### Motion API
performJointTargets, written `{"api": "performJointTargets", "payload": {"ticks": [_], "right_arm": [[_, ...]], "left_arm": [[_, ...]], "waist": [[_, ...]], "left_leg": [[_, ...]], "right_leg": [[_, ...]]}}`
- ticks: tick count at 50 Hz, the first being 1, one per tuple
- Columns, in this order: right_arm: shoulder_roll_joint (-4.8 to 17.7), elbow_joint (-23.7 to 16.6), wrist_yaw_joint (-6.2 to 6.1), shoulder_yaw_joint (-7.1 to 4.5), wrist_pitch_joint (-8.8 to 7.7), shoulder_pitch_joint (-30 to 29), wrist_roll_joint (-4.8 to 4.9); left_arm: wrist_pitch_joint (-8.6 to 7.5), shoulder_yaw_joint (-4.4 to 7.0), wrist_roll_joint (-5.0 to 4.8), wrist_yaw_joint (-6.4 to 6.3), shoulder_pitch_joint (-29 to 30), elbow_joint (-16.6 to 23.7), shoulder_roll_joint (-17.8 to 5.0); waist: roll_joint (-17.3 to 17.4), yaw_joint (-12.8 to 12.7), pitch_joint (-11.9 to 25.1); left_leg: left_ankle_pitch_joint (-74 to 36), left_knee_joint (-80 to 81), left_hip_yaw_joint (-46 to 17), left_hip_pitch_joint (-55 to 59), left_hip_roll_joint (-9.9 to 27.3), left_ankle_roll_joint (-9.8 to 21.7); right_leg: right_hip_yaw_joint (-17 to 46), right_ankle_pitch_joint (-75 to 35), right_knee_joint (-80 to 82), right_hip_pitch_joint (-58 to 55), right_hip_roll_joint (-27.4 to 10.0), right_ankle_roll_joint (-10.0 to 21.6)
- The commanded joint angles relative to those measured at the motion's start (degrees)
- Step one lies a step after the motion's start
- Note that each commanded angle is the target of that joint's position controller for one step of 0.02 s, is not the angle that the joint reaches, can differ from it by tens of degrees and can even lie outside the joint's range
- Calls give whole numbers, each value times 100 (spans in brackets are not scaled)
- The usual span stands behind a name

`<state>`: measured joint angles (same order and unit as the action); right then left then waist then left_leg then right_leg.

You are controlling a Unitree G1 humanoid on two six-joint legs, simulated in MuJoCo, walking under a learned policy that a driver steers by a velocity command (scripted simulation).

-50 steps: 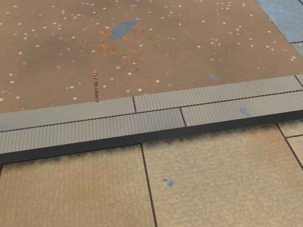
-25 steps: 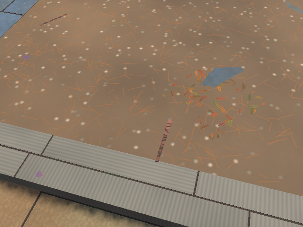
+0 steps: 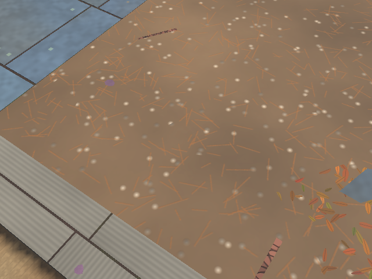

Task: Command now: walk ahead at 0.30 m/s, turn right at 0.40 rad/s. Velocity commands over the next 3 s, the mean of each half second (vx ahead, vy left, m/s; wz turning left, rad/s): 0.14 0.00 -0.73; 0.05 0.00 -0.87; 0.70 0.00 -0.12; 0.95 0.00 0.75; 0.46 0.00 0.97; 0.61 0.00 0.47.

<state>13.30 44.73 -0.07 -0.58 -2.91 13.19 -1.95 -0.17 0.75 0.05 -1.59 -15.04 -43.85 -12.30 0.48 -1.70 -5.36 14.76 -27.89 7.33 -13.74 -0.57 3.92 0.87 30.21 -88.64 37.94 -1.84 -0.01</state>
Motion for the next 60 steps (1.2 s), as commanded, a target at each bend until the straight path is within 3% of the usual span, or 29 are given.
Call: {"api": "performJointTargets", "payload": {"ticks": [1, 3, 5, 7, 9, 10, 11, 12, 13, 14, 15, 17, 19, 20, 23, 29, 37, 40, 41, 42, 43, 44, 45, 46, 47, 49, 51, 55, 60], "right_arm": [[865, -169, -22, -286, -187, 150, 48], [793, -312, -80, -243, -172, -445, 4], [754, -440, -113, -242, -147, -797, 46], [981, -490, -108, -323, -151, -775, 145], [1110, -564, -32, -381, -54, -797, 373], [1120, -677, 24, -389, 2, -869, 461], [317, -767, 145, -194, 110, -458, 264], [216, -1053, 99, -119, 234, 819, -13], [467, -993, 26, -163, 270, 841, -152], [576, -1067, -42, -190, 282, 484, -178], [536, -1122, -130, -169, 290, 155, -233], [579, -1241, -238, -163, 412, -68, -182], [622, -1265, -258, -178, 477, -146, -74], [536, -1308, -241, -142, 485, -365, -14], [493, -1318, -196, -138, 537, -715, 82], [694, -1215, -176, -229, 510, -948, 32], [976, -1076, -187, -277, 359, -1078, 162], [1075, -1004, -257, -310, 304, -803, 233], [1143, -993, -312, -332, 275, -703, 231], [1264, -993, -377, -362, 249, -751, 223], [1542, -1155, -418, -409, 284, -822, 183], [1830, -1339, -375, -416, 323, -1106, 64], [1414, -1185, -318, -380, 346, -795, 53], [1144, -1153, -272, -303, 353, -859, 97], [1037, -1127, -217, -275, 354, -727, 43], [1122, -1061, -172, -283, 326, -436, 9], [1157, -909, -89, -323, 207, -74, -9], [1152, -572, -13, -395, -89, 607, 35], [1067, -287, 22, -426, -241, 1082, 119]], "left_arm": [[223, 159, 8, -78, 239, 747, -202], [255, 164, 60, -23, 166, 940, -214], [273, 131, 63, 95, -178, 827, -139], [352, 200, 112, 135, -669, 701, -302], [363, 344, 115, 107, -1400, 559, -621], [308, 502, 146, 73, -1875, 506, -922], [282, 636, 83, 90, -862, 670, -1654], [253, 772, 34, 105, -133, 1199, -2210], [250, 730, 75, 115, 339, 1393, -1867], [241, 615, 147, 101, 519, 1343, -1421], [215, 521, 169, 96, 516, 1195, -1077], [154, 552, 99, 77, 309, 990, -987], [157, 611, 49, 91, 97, 868, -1099], [204, 631, 31, 62, -9, 861, -1090], [318, 700, 23, 9, -142, 930, -1212], [362, 759, 54, 54, -37, 1055, -1351], [326, 801, 94, 152, -74, 972, -1593], [311, 792, 86, 198, 166, 984, -1623], [281, 779, 57, 211, 208, 964, -1591], [235, 738, 2, 212, -2, 877, -1422], [195, 631, -35, 173, -563, 795, -1049], [200, 674, -5, 126, -468, 887, -1322], [186, 760, 163, 117, -147, 863, -1788], [193, 745, 173, 164, -100, 826, -1696], [226, 678, 190, 237, -162, 739, -1547], [270, 591, 206, 429, -191, 703, -1433], [215, 513, 207, 501, 40, 683, -1311], [37, 428, 237, 490, 534, 679, -1167], [-107, 340, 216, 513, 1197, 834, -1090]], "waist": [[471, -100, 295], [336, -518, 401], [616, -597, 723], [888, -660, 1217], [750, -928, 1698], [284, -1284, 1794], [-1573, -453, 866], [-2182, 291, 2281], [-1236, 399, 2242], [-577, 456, 1422], [-134, 506, 734], [-202, 408, 604], [-91, 339, 924], [-45, 191, 1002], [-217, -110, 1203], [-580, -200, 930], [-794, -207, 895], [-912, -8, 867], [-847, 103, 830], [-325, 60, 925], [518, -156, 1356], [1043, -48, 1223], [663, 96, 1099], [499, 14, 964], [395, 83, 1050], [918, 232, 878], [851, 353, 495], [684, 531, 222], [676, 631, 175]], "left_leg": [[-3678, 1614, -735, 155, 2050, 845], [-4060, 1655, 55, 12, 1569, 507], [-4214, 1339, 785, -178, 1051, 294], [-5750, 463, 876, 308, 1237, 295], [-6263, -1090, 811, 409, 1462, 181], [-4772, -2893, 709, -199, 1229, -71], [1546, -5213, 499, -1747, -43, -481], [1784, -6480, -1211, -2095, -533, -588], [1330, -6829, -1498, -2109, -334, -573], [951, -6654, -1407, -2355, -235, -517], [761, -6263, -1358, -2662, -64, -460], [472, -5468, -1360, -2463, 126, -463], [566, -4726, -1219, -2256, 143, -575], [759, -4082, -1233, -2259, 159, -649], [541, -3356, -1295, -2438, 46, -716], [104, -2703, -1571, -2565, -97, -666], [533, -1451, -1669, -1614, -465, -498], [436, -264, -1649, -413, -605, -501], [117, 444, -1698, 133, -524, -490], [-345, 1189, -1924, 892, -58, -402], [70, 1344, -2929, 1602, 1273, -23], [-467, 1447, -4022, 1139, 2168, 649], [-1402, 1234, -3699, 748, 2046, 908], [-1802, 1032, -3024, 567, 1695, 836], [-690, 1136, -2586, 629, 1306, 654], [1425, 1570, -2630, 868, 1034, 491], [2205, 1821, -2822, 990, 1062, 436], [1905, 2039, -2790, 1417, 1161, 509], [1478, 2317, -2620, 1621, 1336, 725]], "right_leg": [[-164, 292, -742, 1034, -130, 160], [-131, -384, 723, 612, -273, 284], [-609, -1425, 1983, -464, -86, 386], [-898, -1412, 2455, -1194, 165, 544], [-949, -1388, 3200, -2361, 524, 826], [-336, -1812, 4382, -3208, 725, 1083], [2155, -4942, 5507, -2690, -127, 1421], [5050, -4941, 6862, -2922, -1288, 2261], [5334, -2491, 7156, -2484, -1386, 2266], [4827, -1283, 7049, -1761, -1017, 1991], [4094, -938, 6847, -1383, -612, 1624], [2880, -1887, 6775, -1258, -159, 1273], [2488, -3137, 6717, -1801, -46, 1111], [2423, -3331, 6734, -2117, -15, 964], [2686, -3118, 6849, -2859, -59, 581], [3342, -1497, 7139, -2864, 55, 638], [3943, -2863, 6685, -3033, 200, 815], [4156, -2808, 6649, -2572, 404, 581], [4153, -2283, 6546, -2297, 560, 397], [3737, -767, 6139, -1874, 923, 121], [2711, 393, 4969, -1506, 1334, -122], [1409, 565, 3705, -823, 1724, -191], [1201, 92, 3002, -915, 1237, -232], [1107, -240, 2667, -974, 1083, -209], [1012, -668, 2430, -925, 1024, -160], [828, -949, 2173, -357, 965, -95], [807, -1103, 2232, 119, 867, -86], [862, -1563, 2715, 626, 700, -84], [460, -1873, 3614, 877, 274, -129]]}}
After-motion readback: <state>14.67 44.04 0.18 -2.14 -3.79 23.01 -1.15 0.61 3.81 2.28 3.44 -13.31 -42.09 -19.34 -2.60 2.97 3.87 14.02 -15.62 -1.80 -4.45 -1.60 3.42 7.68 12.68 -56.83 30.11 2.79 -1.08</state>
